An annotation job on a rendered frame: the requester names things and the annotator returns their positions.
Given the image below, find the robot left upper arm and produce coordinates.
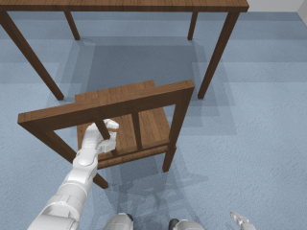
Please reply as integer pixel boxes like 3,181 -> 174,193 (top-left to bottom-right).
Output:
30,214 -> 80,230

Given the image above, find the chair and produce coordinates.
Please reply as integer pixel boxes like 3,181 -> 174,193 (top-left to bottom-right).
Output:
17,80 -> 195,189

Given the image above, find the left robot forearm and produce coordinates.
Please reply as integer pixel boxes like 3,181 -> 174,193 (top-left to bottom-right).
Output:
27,148 -> 98,230

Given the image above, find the robot right hand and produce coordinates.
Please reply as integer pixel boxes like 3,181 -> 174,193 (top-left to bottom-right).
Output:
230,211 -> 256,230

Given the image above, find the table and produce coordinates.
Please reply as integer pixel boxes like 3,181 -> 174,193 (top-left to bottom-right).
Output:
0,0 -> 249,101

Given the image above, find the robot right thigh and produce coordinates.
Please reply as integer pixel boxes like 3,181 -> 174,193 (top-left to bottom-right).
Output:
173,220 -> 204,230

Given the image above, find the robot left hand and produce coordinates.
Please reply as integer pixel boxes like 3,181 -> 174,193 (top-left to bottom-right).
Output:
82,119 -> 119,154

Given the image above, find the right robot foot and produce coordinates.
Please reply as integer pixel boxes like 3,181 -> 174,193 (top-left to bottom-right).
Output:
168,218 -> 179,230

